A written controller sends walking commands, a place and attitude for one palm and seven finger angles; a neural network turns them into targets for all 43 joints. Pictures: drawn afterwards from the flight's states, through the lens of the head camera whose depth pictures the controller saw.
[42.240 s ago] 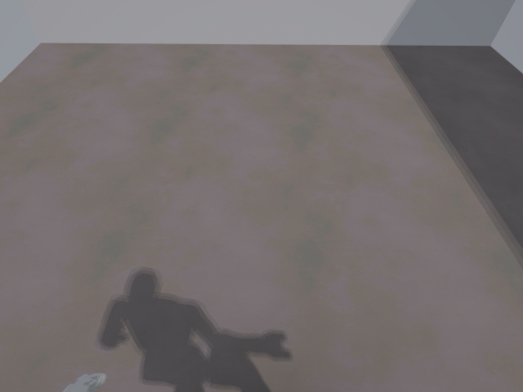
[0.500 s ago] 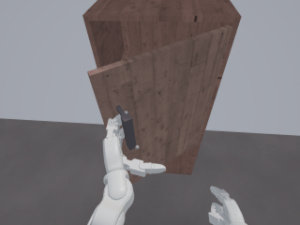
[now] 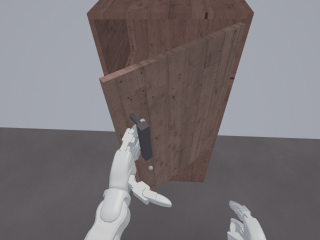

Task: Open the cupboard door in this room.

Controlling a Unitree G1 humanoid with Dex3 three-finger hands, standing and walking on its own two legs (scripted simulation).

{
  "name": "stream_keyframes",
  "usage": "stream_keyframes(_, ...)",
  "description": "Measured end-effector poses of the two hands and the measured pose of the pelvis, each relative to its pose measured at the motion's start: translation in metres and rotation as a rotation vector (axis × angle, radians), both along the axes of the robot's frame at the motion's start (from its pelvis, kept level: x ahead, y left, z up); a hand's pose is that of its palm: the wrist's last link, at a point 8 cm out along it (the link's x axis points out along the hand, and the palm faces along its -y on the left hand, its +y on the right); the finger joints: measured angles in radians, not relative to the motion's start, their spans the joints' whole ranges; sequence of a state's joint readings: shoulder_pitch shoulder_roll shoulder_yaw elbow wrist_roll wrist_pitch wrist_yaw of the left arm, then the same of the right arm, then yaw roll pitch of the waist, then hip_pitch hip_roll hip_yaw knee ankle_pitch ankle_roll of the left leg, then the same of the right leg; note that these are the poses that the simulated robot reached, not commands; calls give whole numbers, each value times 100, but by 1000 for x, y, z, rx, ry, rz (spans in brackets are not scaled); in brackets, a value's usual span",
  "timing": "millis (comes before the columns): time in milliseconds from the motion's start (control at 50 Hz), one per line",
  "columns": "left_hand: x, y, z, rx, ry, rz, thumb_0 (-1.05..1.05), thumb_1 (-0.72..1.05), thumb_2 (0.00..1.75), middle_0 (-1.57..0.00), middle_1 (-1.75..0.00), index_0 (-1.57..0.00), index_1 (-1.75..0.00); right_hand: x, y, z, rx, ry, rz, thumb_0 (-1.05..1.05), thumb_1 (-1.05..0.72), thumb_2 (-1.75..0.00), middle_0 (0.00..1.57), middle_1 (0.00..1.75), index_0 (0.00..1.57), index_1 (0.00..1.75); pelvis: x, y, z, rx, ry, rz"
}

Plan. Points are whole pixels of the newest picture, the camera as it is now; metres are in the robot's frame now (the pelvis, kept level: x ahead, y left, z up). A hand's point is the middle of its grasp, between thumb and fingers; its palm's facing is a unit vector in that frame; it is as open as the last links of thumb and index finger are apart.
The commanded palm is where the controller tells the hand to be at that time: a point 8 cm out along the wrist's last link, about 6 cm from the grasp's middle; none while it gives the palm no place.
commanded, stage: slide the hand sideways off the handle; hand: left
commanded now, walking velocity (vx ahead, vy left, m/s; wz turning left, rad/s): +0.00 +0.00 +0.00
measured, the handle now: (140, 137) +0.34 +0.07 +0.10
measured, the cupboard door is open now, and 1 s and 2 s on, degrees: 41 41 41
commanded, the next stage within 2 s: draw the hand back to the body in 0.80 s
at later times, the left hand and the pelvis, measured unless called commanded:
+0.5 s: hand (122, 186) +0.21 +0.09 +0.10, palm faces -0.02 -1.00 -0.02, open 16.3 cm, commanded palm +0.19 +0.15 +0.10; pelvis +0.02 -0.01 -0.01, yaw +0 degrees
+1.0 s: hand (106, 194) +0.20 +0.12 +0.10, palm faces -0.05 -1.00 -0.02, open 16.3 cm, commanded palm +0.17 +0.18 +0.11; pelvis +0.02 +0.00 -0.02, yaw +1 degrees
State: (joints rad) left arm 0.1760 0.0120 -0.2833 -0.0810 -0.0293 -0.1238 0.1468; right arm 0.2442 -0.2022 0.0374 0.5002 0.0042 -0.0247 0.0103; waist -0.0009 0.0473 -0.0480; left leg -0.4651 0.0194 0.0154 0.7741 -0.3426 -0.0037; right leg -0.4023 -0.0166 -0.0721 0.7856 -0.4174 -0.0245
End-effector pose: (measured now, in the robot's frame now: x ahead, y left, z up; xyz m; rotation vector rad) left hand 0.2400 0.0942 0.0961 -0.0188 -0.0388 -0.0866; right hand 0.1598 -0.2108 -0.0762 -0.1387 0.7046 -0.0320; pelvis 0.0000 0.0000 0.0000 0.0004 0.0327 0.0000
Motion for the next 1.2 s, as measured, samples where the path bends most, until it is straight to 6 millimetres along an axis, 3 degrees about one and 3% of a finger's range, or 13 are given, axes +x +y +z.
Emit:
stream_keyframes(140, -10, 7, 4, 0, -10, -2, -1, -50, 30, -13, -30, -13, -30, 7, 1, 7, 9, -29, 3, 2, -91, -90, 20, 30, 20, 30, 5, -2, 1, 3, 1, -14)
stream_keyframes(460, -44, 48, 0, 32, 15, 61, -1, -51, 30, -15, -30, -15, -30, 33, -10, 9, -26, -79, 24, 2, -91, -90, 20, 30, 20, 30, 17, -10, -5, -1, 37, 4)
stream_keyframes(820, -62, 82, -4, 42, 39, 64, -1, -50, 30, -15, -30, -15, -30, 30, -15, 1, -42, -90, -26, 2, -91, -90, 20, 30, 20, 30, 21, -7, -12, -10, 69, 9)
stream_keyframes(940, -63, 83, -2, 24, 14, 47, -1, -51, 30, -15, -30, -15, -30, 31, -11, 2, -48, -110, -20, 2, -91, -90, 20, 30, 20, 30, 19, -2, -15, -17, 73, 14)
stream_keyframes(1040, -62, 87, 4, 49, 3, 33, -1, -51, 30, -15, -30, -15, -30, 31, -4, 4, -37, -124, -26, 2, -91, -90, 20, 30, 20, 30, 17, 1, -15, -18, 67, 9)
stream_keyframes(1200, -62, 111, 18, 67, -4, 74, -1, -50, 30, -16, -30, -15, -30, 32, 5, 11, -28, -140, -23, 2, -91, -90, 20, 30, 20, 30, 17, 5, -9, -24, 46, 8)
